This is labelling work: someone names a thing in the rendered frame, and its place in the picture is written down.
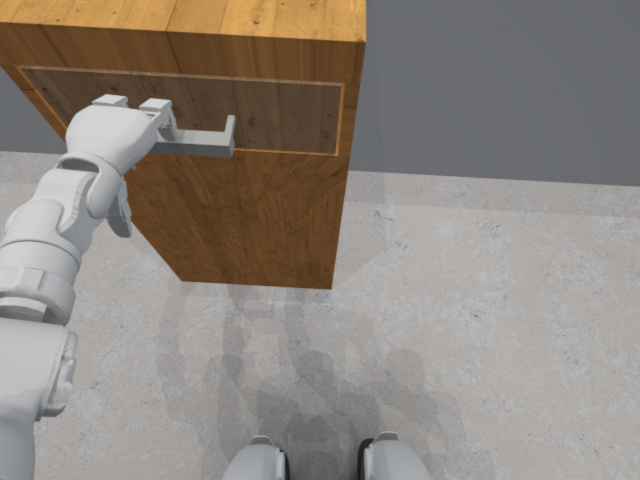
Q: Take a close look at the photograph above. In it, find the robot left hand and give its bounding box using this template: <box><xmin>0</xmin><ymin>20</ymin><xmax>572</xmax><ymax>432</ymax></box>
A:
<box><xmin>66</xmin><ymin>94</ymin><xmax>178</xmax><ymax>238</ymax></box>

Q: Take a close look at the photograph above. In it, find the handle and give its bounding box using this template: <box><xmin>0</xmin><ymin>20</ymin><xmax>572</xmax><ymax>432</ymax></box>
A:
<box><xmin>148</xmin><ymin>115</ymin><xmax>236</xmax><ymax>157</ymax></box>

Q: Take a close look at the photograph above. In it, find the left robot thigh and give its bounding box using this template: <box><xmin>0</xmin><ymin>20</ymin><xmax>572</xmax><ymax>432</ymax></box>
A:
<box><xmin>221</xmin><ymin>444</ymin><xmax>285</xmax><ymax>480</ymax></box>

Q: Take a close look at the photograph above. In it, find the robot thigh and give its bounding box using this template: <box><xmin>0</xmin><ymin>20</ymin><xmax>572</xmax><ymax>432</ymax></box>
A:
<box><xmin>221</xmin><ymin>444</ymin><xmax>285</xmax><ymax>480</ymax></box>
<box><xmin>364</xmin><ymin>440</ymin><xmax>433</xmax><ymax>480</ymax></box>

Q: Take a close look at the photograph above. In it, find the left robot upper arm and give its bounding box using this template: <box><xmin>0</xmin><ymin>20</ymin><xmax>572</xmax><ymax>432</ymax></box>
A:
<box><xmin>0</xmin><ymin>317</ymin><xmax>78</xmax><ymax>480</ymax></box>

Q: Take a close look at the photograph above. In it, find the cabinet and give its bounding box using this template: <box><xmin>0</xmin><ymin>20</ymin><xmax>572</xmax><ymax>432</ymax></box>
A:
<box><xmin>0</xmin><ymin>0</ymin><xmax>366</xmax><ymax>290</ymax></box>

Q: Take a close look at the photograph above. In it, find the right robot thigh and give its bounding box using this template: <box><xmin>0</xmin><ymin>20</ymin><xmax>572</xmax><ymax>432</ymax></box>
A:
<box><xmin>364</xmin><ymin>440</ymin><xmax>433</xmax><ymax>480</ymax></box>

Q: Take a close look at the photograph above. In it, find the drawer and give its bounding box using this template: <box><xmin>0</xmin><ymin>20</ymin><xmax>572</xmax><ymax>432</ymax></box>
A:
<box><xmin>20</xmin><ymin>65</ymin><xmax>341</xmax><ymax>154</ymax></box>

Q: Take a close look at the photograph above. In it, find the left robot forearm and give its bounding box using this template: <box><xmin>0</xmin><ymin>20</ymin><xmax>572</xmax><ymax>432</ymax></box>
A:
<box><xmin>0</xmin><ymin>152</ymin><xmax>122</xmax><ymax>327</ymax></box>

